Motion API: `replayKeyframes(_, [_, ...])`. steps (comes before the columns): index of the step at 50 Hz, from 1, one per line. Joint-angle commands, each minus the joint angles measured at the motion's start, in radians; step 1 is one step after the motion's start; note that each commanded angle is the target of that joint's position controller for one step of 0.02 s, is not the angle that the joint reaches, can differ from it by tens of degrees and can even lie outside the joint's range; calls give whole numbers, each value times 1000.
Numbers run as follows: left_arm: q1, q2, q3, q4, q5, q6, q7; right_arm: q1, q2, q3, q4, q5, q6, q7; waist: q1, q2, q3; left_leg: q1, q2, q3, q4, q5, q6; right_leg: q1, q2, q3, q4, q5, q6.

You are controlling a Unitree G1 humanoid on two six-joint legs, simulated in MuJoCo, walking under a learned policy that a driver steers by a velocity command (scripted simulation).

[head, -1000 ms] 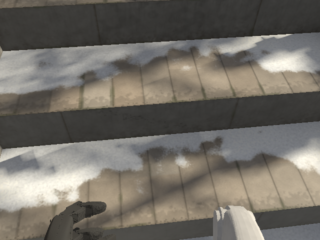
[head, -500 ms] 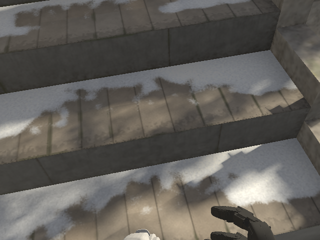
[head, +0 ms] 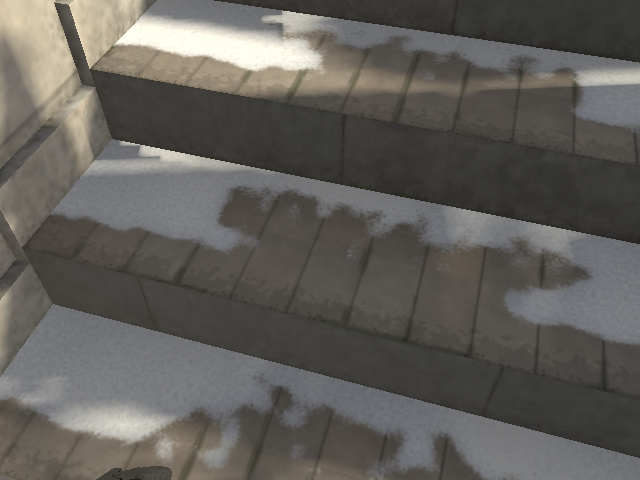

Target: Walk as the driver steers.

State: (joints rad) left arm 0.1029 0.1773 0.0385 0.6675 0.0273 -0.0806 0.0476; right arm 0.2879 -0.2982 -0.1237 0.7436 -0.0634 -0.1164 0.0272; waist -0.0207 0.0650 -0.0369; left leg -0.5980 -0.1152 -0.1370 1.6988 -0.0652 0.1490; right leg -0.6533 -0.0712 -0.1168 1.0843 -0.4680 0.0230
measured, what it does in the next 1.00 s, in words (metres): climbs: left foot 0.17 m higher, then right foot 0.17 m higher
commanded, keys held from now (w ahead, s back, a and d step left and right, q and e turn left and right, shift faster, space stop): w+q+shift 0.18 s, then e+shift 0.82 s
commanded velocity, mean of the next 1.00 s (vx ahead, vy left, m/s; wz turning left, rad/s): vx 0.41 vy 0.00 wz -0.19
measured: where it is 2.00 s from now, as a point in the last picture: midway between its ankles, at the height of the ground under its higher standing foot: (389, 317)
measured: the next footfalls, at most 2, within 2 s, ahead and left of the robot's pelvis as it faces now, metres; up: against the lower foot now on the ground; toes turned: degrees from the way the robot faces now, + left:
left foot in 0.32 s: +0.46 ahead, +0.13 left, +0.17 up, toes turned +15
right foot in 0.96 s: +0.67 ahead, -0.19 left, +0.34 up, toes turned -17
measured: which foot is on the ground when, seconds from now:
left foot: up 0.00-0.30, down 0.32-1.00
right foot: down 0.00-0.32, up 0.34-0.94, down 0.96-1.00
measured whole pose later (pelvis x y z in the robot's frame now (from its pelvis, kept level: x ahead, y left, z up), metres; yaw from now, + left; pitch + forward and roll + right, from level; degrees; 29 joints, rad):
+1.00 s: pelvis +0.55 -0.04 +0.26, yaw -14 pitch +5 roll -2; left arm 0.05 0.18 -0.04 0.73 0.00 -0.04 -0.08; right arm 0.28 -0.24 -0.05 0.94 -0.09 -0.12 0.02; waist -0.01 0.04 -0.13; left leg 0.00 0.24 0.43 0.40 -0.27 -0.04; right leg -1.01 -0.02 -0.07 1.46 -0.51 -0.06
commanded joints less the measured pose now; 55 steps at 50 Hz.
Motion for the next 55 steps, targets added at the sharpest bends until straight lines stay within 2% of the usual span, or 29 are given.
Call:
replayKeyframes(1, [160, -7, 19, 156, -1, -63, -22, -195, 195, 88, -233, -25, 41, 5, -19, -2, 48, -550, 119, 0, 481, -123, 42, 331, -271, 543, -711, -166, -164])
replayKeyframes(4, [155, -5, 8, 221, 14, -58, -46, -233, 173, 98, -261, 55, 94, -1, -68, -89, 163, -669, 126, -32, 365, -261, 21, 336, -258, 175, -835, 125, -80])
replayKeyframes(6, [150, 68, 14, 229, 32, -68, -30, -371, 135, 90, -318, 45, 116, -26, -62, -107, 228, -668, 95, 59, 347, -270, -2, 289, -263, 32, -939, 265, -78])
replayKeyframes(9, [269, 128, 17, 279, 6, -78, -50, -419, 151, 89, -351, 33, 165, -75, -89, -78, 196, -806, 81, 117, 438, -392, 47, 498, -218, -102, -914, 448, -40])
replayKeyframes(11, [449, 121, 9, 345, 4, -57, -32, -605, 191, 136, -435, 37, 144, -69, -17, -90, 231, -826, 110, 234, 210, -515, 48, 576, -160, -130, -984, 650, -54])
replayKeyframes(13, [372, 176, 7, 287, -34, -24, 5, -482, 157, 155, -389, 80, 119, -9, -55, -81, 72, -178, 117, 376, -354, -261, 38, 413, -113, -212, -1051, 1221, -105])
replayKeyframes(15, [378, 354, 43, 209, -74, -77, 0, -152, 95, 107, -283, 77, 112, -14, -158, -233, -246, 361, -18, 354, -522, -161, 12, 531, -214, -87, -717, 1998, -140])
replayKeyframes(16, [365, 593, 83, 384, 132, -39, -240, -80, 74, 137, -445, 80, 246, 25, -427, -570, -444, 726, -91, 131, -739, -49, 15, 249, -348, 56, -495, 2434, -238])
replayKeyframes(17, [234, 386, 108, 149, -104, -75, -114, 72, -128, 23, -245, 43, 157, 3, -293, -205, -472, 638, 88, 31, -964, -6, 90, 596, -79, -46, -89, 1373, -89])
replayKeyframes(18, [357, 211, 46, 129, -102, -64, -106, 82, -174, 18, -160, 16, 107, -14, -149, 145, -604, 913, 482, -523, -1069, 743, 274, 130, 141, 97, 568, 123, -17])
replayKeyframes(19, [695, 183, 40, 337, 29, -46, -228, 369, -127, 57, -60, -17, 152, 31, -230, 106, -794, 958, 461, -788, -1225, 540, 209, 38, 171, 628, 769, 497, -181])
replayKeyframes(20, [448, 191, 77, 217, -17, -52, -210, 288, -133, 54, 76, -34, 131, 42, -158, -15, -256, 661, 435, -630, -1217, 470, 153, -289, 242, 590, 1090, 519, -160])
replayKeyframes(21, [388, 191, 81, 200, -31, -43, -175, 90, -76, 75, 71, 2, 109, 69, -93, -98, -238, 482, 460, -512, -1219, 398, 181, -291, 195, 555, 1087, 561, -144])
replayKeyframes(22, [390, 98, 43, 179, 21, -34, -133, -79, 55, 127, 95, -1, 91, 92, 37, -137, -264, 418, 425, -330, -1194, 361, 225, -319, 159, 508, 1039, 472, -147])
replayKeyframes(25, [393, 11, 8, 226, 8, 12, -137, -307, 301, 188, 53, -8, 45, 83, 191, -139, -142, 109, 350, 37, -1292, 299, 122, -261, -32, 341, 951, 391, -162])
replayKeyframes(27, [306, -40, -15, 224, -6, 18, -159, -291, 205, 163, 59, -11, 18, 40, 182, -62, -85, -39, 272, 216, -1362, 125, 70, -240, -14, 256, 995, 353, -147])
replayKeyframes(31, [89, 52, -15, 150, -33, 2, -145, -61, 22, 121, 107, -45, 26, 2, 34, 16, -51, 244, 369, 223, -1391, 202, 129, -540, 68, 217, 1221, 233, -134])
replayKeyframes(34, [30, 92, -13, 96, -30, 15, -114, 16, -9, 114, 139, -61, 16, 4, 29, 1, -82, 534, 458, 245, -1355, 464, 149, -743, 47, 256, 1202, 230, -117])
replayKeyframes(40, [-103, 21, -65, -18, -4, 55, -97, 80, 31, 106, 196, -68, -5, -7, 18, -14, -83, 732, 517, 326, -1414, 516, 113, -874, -58, 221, 959, 134, -80])
replayKeyframes(43, [-169, -2, -87, -41, 7, 84, -115, 32, -20, 92, 191, -84, 2, -16, 22, -11, -60, 689, 470, 389, -1474, 297, 76, -777, -91, 157, 698, 202, -101])
replayKeyframes(45, [-254, -1, -101, -45, -5, 106, -143, 8, -92, 59, 201, -23, 13, 20, -2, 12, -14, 535, 498, 435, -1538, 171, 76, -517, -29, 49, 362, -360, -97])
replayKeyframes(46, [-128, -1, -90, -2, 7, 83, -149, -21, -102, 52, 145, -2, -7, 6, 4, 59, 2, 598, 548, 454, -1501, 396, 89, -453, 22, -24, 411, -272, -85])
replayKeyframes(48, [9, 19, -76, 23, -32, 33, -147, -112, -205, 9, 99, -40, -28, -14, 85, 56, -78, 689, 568, 489, -1344, 868, 93, -293, 86, 4, 238, 58, -114])
replayKeyframes(49, [55, 83, -45, 33, -61, 6, -129, -114, -205, 3, 93, -19, -38, -18, 126, 2, -113, 612, 484, 524, -1217, 1014, 40, -116, 141, 28, 75, 274, -176])
replayKeyframes(50, [122, 196, -9, 37, -56, 2, -88, -15, -125, 19, 59, -28, -53, -20, 103, -174, -278, 226, 323, 514, -951, 743, -101, 353, 101, 320, 35, 686, -348])
replayKeyframes(51, [363, 314, 27, 51, 47, 20, -67, -197, -105, 18, -30, -20, -49, -12, 192, -318, -431, -57, 149, 370, -659, -369, -182, 671, -42, 785, -395, 636, -436])
replayKeyframes(52, [384, 425, 64, 78, 68, 21, -59, -297, -51, 45, -109, 43, -15, 14, 225, -288, -467, -164, 66, 56, -313, -304, -170, 627, -131, 1068, -573, 353, -382])
replayKeyframes(53, [326, 398, 67, 80, 40, 11, -61, -346, -39, 47, -111, 59, -4, 21, 221, -319, -277, -285, 44, -71, -70, -210, -147, 427, -109, 1019, -620, 100, -332])
replayKeyframes(55, [133, 203, 7, 119, -33, 0, -80, -166, 33, 69, -32, 21, -7, 1, 56, -227, -94, -276, 58, -125, 91, -21, -97, 47, 14, 809, -499, -176, -308])
Keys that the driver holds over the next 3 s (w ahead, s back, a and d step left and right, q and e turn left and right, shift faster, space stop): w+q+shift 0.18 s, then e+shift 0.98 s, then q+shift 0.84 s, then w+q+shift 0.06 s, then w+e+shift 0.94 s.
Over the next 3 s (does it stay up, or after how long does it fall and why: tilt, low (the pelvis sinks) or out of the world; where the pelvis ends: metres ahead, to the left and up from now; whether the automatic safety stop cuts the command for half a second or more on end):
stays up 1.17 -0.06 0.56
